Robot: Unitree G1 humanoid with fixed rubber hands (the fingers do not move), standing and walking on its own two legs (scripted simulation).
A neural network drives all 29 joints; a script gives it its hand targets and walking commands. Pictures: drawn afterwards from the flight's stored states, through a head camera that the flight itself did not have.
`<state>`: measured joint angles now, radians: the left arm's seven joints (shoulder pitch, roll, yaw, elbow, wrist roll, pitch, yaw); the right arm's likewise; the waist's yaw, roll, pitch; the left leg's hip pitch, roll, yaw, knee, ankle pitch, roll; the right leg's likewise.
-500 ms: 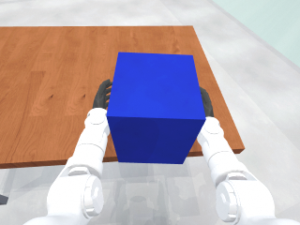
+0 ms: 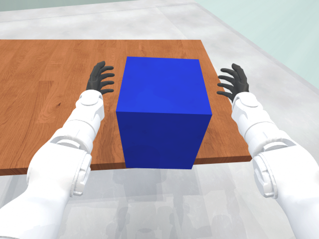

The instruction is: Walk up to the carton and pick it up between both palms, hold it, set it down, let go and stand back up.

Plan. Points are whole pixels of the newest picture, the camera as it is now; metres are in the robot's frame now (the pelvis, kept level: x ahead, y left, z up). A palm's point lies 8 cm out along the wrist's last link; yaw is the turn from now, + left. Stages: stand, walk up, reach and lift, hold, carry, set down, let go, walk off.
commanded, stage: set down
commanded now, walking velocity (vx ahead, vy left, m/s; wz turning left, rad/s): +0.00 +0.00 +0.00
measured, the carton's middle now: (160, 115) +0.45 +0.00 +0.06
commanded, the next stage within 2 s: none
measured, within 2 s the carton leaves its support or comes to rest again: neither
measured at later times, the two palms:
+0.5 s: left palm (86, 57) +0.47 +0.18 +0.23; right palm (244, 69) +0.46 -0.19 +0.22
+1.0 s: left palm (76, 97) +0.41 +0.21 +0.16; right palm (235, 105) +0.41 -0.18 +0.15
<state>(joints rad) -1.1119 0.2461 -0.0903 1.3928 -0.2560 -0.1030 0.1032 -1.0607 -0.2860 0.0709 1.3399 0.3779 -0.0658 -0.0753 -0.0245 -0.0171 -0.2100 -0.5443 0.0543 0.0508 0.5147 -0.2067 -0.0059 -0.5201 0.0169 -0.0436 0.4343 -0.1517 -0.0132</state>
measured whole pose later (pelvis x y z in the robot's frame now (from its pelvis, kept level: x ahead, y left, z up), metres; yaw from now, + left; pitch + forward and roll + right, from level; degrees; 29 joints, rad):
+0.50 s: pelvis +0.01 -0.01 +0.01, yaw +1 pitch +7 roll -1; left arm -1.19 0.36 -0.03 1.15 -0.23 0.26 0.04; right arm -1.12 -0.27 0.06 1.11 0.41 0.22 -0.19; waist -0.05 -0.02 -0.14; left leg -0.35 0.06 0.04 0.38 -0.17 -0.03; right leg -0.32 0.03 -0.06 0.31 -0.12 -0.02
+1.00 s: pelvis +0.01 -0.01 +0.01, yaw +1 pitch +0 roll -1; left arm -0.73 0.30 0.10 0.63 -0.15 0.40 0.02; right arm -0.71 -0.21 0.02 0.72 0.36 0.24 -0.17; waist -0.02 -0.03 -0.02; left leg -0.18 0.05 0.05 0.35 -0.17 -0.02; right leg -0.16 0.02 -0.05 0.29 -0.13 -0.02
